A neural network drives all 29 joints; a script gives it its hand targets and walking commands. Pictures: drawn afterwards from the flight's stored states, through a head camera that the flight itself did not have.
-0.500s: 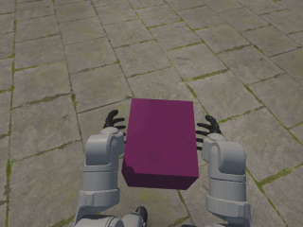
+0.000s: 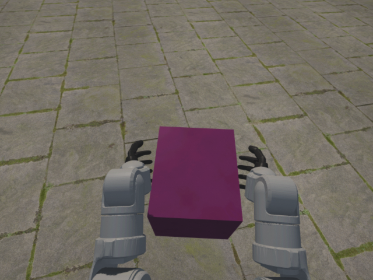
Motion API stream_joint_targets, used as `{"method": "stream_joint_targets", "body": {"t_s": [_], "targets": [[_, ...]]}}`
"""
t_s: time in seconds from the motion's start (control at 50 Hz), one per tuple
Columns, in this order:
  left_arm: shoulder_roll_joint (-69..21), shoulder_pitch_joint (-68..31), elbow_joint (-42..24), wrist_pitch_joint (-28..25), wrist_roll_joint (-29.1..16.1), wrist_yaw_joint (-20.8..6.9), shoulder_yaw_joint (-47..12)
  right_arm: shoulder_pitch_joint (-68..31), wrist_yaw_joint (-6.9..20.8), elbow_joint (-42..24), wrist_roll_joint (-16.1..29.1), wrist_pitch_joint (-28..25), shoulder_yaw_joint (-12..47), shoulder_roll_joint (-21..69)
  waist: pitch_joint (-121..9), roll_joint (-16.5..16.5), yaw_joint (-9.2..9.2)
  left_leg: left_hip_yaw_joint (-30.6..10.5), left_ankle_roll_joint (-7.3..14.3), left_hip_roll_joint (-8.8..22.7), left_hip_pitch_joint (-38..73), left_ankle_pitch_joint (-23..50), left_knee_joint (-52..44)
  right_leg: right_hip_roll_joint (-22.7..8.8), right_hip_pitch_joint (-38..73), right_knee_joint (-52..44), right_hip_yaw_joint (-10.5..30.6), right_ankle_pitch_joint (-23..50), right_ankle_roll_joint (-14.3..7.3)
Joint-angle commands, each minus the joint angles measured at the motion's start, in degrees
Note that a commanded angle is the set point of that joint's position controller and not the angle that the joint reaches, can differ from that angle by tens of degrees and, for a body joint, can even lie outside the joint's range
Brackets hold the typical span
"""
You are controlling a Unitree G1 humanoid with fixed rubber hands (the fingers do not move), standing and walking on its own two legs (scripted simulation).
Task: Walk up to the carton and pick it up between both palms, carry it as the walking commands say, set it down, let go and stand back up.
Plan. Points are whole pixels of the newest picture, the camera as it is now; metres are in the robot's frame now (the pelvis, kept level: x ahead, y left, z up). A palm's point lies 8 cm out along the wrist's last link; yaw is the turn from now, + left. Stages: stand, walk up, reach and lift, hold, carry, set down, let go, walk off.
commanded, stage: carry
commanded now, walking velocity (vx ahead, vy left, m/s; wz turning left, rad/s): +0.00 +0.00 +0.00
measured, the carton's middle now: (194, 183) +0.35 +0.00 -0.01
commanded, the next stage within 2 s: none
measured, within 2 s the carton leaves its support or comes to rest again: neither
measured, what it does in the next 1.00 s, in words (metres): steps on the spot: right foot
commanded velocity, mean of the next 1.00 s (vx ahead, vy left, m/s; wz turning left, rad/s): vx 0.00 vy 0.00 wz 0.00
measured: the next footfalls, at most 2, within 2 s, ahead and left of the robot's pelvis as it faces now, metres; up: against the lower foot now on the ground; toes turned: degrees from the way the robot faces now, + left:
right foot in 0.12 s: +0.04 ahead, -0.14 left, +0.00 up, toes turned -11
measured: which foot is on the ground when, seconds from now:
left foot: down 0.00-1.00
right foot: up 0.00-0.10, down 0.12-1.00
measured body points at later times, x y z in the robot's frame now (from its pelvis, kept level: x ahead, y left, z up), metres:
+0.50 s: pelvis -0.02 +0.00 +0.00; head -0.02 +0.00 +0.45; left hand +0.31 +0.12 +0.08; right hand +0.29 -0.14 +0.08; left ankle +0.01 +0.10 -0.73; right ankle +0.00 -0.14 -0.73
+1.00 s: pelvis -0.02 +0.00 +0.00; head -0.03 +0.00 +0.45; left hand +0.30 +0.12 +0.09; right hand +0.29 -0.14 +0.08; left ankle +0.01 +0.10 -0.73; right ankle +0.00 -0.14 -0.73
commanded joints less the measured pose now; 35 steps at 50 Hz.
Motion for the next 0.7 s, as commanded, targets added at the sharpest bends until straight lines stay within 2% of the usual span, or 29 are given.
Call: {"method": "stream_joint_targets", "body": {"t_s": [0.0,0.02,0.04,0.06,0.08,0.1,0.12,0.14,0.18,0.2,0.24,0.26,0.3,0.32,0.34,0.38,0.4,0.42,0.44,0.46,0.48,0.5,0.52,0.54,0.56,0.58,0.62,0.66,0.68], "targets": [[-60.56,-31.53,0.76,0.43,-25.26,-25.54,-35.86,-35.01,24.4,-0.99,25.66,-1.32,35.0,60.12,-19.69,10.41,-0.23,-10.24,3.45,11.97,9.0,18.86,-9.48,3.37,3.37,-3.27,-1.04,1.86,-0.04],[-61.1,-31.27,0.25,0.51,-25.73,-25.43,-36.14,-33.62,24.11,-0.68,25.23,-1.18,35.11,60.68,-22.72,9.74,-0.1,-7.63,2.87,11.03,10.76,22.87,-7.23,2.09,6.29,-6.14,-0.58,6.38,-0.3],[-61.95,-31.57,0.07,0.35,-26.02,-25.53,-36.12,-35.65,24.06,-3.06,25.38,-1.51,35.36,60.59,-25.2,6.71,-0.05,-6.65,2.06,10.39,10.8,24.35,-5.89,0.25,9.9,-7.14,0.3,10.68,0.06],[-60.86,-31.22,0.59,0.57,-25.76,-25.8,-35.62,-32.72,23.71,-1.19,24.15,-1.37,35.64,60.77,-26.44,2.13,-0.07,-5.56,1.32,8.92,10.7,22.1,-4.42,-1.12,12.44,-9.0,1.25,14.87,-0.12],[-60.88,-31.8,-0.09,0.47,-26.4,-26.11,-36.18,-32.65,23.66,-2.26,24.21,-1.63,36.19,61.0,-27.08,0.43,-0.17,-5.6,0.89,7.85,7.62,17.07,-3.37,-3.54,14.96,-8.73,3.84,20.3,-1.02],[-60.3,-28.82,1.24,0.56,-25.29,-26.29,-35.01,-33.98,23.83,-2.83,25.2,-1.5,37.82,61.63,-25.29,-3.95,-0.52,-3.35,0.28,6.09,5.88,9.52,-1.49,-6.68,14.99,-10.54,6.97,20.05,-1.55],[-60.75,-28.65,2.45,0.92,-25.64,-26.47,-34.87,-32.59,23.73,-2.63,24.68,-1.52,37.39,61.68,-26.17,-5.36,-0.59,-2.25,0.23,4.74,6.15,6.23,-2.09,-8.09,14.95,-10.31,7.0,21.0,-3.08],[-60.98,-27.8,2.96,0.6,-25.1,-26.71,-33.93,-37.14,23.82,-4.79,26.06,-1.18,39.27,62.38,-24.33,-10.89,-0.43,-1.93,0.07,4.59,6.24,6.35,-2.24,-7.49,13.4,-9.78,6.53,21.84,-3.43],[-60.25,-28.15,3.61,0.73,-24.38,-26.52,-34.05,-35.6,24.12,-2.76,25.85,-1.03,38.64,62.12,-21.88,-5.34,-0.14,-2.93,0.16,6.32,8.34,8.01,-4.7,-5.6,8.69,-9.69,5.82,13.9,-3.63],[-60.89,-29.25,4.43,1.01,-24.78,-26.55,-34.19,-34.9,24.13,-1.0,25.17,-1.01,37.07,61.77,-22.54,-0.26,0.11,-4.3,0.21,7.32,8.91,11.66,-5.74,-3.97,8.13,-7.62,3.99,12.96,-3.03],[-60.12,-28.76,3.39,0.83,-24.51,-26.6,-33.88,-35.3,24.53,-1.52,25.41,-0.99,36.98,61.34,-22.8,2.06,0.32,-7.14,0.97,9.74,8.63,13.69,-6.71,-2.3,8.76,-5.39,3.02,10.15,-1.87],[-60.42,-28.47,3.27,0.84,-24.59,-26.52,-34.39,-33.98,24.47,-1.14,25.17,-0.88,36.68,61.13,-24.05,4.05,0.49,-6.38,0.84,9.49,9.79,14.01,-6.5,-2.76,8.55,-5.96,3.7,10.59,-2.06],[-60.31,-29.3,4.2,0.99,-24.52,-26.77,-33.67,-35.76,24.48,-1.39,25.13,-0.82,36.77,61.6,-22.73,0.0,0.3,-6.88,1.16,8.87,7.92,9.13,-7.41,-2.44,9.78,-6.33,3.37,8.41,-2.2],[-60.03,-30.07,4.25,0.93,-24.68,-26.95,-33.95,-34.89,24.48,0.26,24.94,-0.98,36.33,61.49,-21.53,-0.3,0.25,-5.55,0.67,8.13,6.83,10.65,-6.34,-2.78,9.77,-6.95,3.77,12.3,-1.99],[-60.46,-29.81,4.62,0.79,-24.66,-26.82,-33.82,-35.59,24.42,0.26,25.11,-0.78,36.76,62.15,-20.4,-2.81,-0.08,-4.41,0.12,7.47,7.33,8.74,-5.74,-3.13,8.07,-8.43,4.27,11.48,-2.06],[-59.64,-26.24,6.2,1.07,-23.89,-26.79,-33.48,-32.37,24.51,1.77,24.56,-0.78,36.58,61.42,-20.82,-2.22,0.03,-4.17,0.15,7.39,7.43,10.63,-5.14,-3.76,9.19,-8.47,4.2,14.23,-1.98],[-58.92,-26.01,5.25,0.86,-23.71,-26.75,-33.38,-31.77,24.68,1.41,24.81,-0.88,36.7,60.94,-22.9,0.87,0.17,-5.83,0.82,8.02,8.17,9.85,-6.3,-3.48,9.81,-6.62,3.67,11.63,-2.47],[-60.77,-28.75,4.53,0.86,-24.84,-26.98,-34.41,-34.77,24.56,-1.23,24.82,-1.18,36.78,61.29,-23.85,-1.12,0.13,-5.88,0.77,8.47,7.96,10.54,-5.69,-3.41,10.31,-6.79,3.65,11.25,-2.23],[-59.69,-26.55,5.41,0.83,-24.18,-26.8,-33.24,-33.65,24.46,-0.17,24.93,-0.89,37.41,61.25,-23.39,-2.53,0.07,-5.63,0.96,7.97,8.81,10.59,-5.39,-2.99,9.54,-7.46,4.2,12.74,-2.41],[-60.82,-27.06,5.97,0.69,-24.7,-26.97,-33.66,-36.34,24.23,-2.23,25.02,-1.34,37.14,60.66,-23.11,-1.57,0.15,-4.93,0.69,7.58,7.59,11.5,-5.36,-3.26,9.89,-7.4,4.16,14.45,-1.91],[-60.13,-27.17,4.93,0.86,-24.63,-26.9,-33.4,-32.85,24.3,0.53,24.96,-0.93,37.25,61.62,-23.48,-2.93,0.01,-4.22,0.21,7.39,8.06,11.46,-4.36,-3.69,10.83,-7.59,3.96,15.62,-2.15],[-59.49,-26.0,4.8,0.73,-24.16,-26.82,-33.4,-32.09,24.7,0.61,25.28,-1.08,37.21,61.54,-22.17,-0.65,0.02,-4.28,0.54,7.18,7.85,10.84,-5.3,-3.73,9.36,-7.97,3.99,14.5,-1.93],[-60.29,-26.92,5.73,0.93,-24.75,-27.07,-33.59,-33.37,24.21,-0.23,24.56,-1.18,37.09,61.65,-22.96,-4.98,-0.11,-3.53,0.25,6.53,7.9,11.21,-4.04,-4.07,10.64,-9.03,4.47,17.35,-1.98],[-60.55,-27.72,4.98,0.81,-24.43,-26.81,-33.72,-33.85,24.63,0.18,25.25,-1.16,36.9,61.95,-22.79,-1.02,-0.06,-3.6,0.19,7.11,8.05,12.74,-5.47,-3.81,11.03,-7.67,4.05,18.23,-2.08],[-60.01,-25.74,4.46,0.71,-24.39,-26.89,-33.63,-33.65,24.48,-1.56,25.41,-1.31,37.39,61.32,-25.49,-1.35,-0.07,-3.91,0.37,7.15,9.64,13.53,-4.82,-4.17,12.02,-7.05,4.3,19.14,-2.48],[-59.5,-27.71,4.02,0.69,-24.72,-26.93,-33.56,-32.62,24.5,1.05,25.0,-1.09,37.33,62.11,-23.21,-3.3,-0.15,-3.83,0.43,7.15,8.07,12.15,-4.05,-3.62,11.11,-7.37,4.12,17.46,-2.15],[-59.03,-25.2,6.16,0.69,-23.89,-26.88,-32.69,-32.53,24.6,0.79,25.2,-1.19,37.66,61.28,-22.79,-5.14,-0.25,-4.03,0.42,6.76,7.77,10.03,-4.81,-3.87,10.72,-8.38,4.59,15.85,-2.16],[-60.27,-27.48,4.85,1.02,-24.25,-26.83,-33.41,-33.38,24.59,-0.23,25.0,-1.16,37.27,61.65,-24.57,-0.95,0.04,-4.38,0.76,7.42,9.85,11.54,-4.8,-4.06,10.85,-7.57,4.61,15.82,-2.49],[-59.45,-28.81,2.72,0.63,-24.65,-26.73,-34.36,-32.37,24.49,0.7,25.02,-1.29,37.1,62.21,-24.2,-2.38,0.04,-4.46,0.54,7.55,8.55,15.19,-4.73,-3.38,12.03,-6.65,3.54,17.84,-2.47]]}}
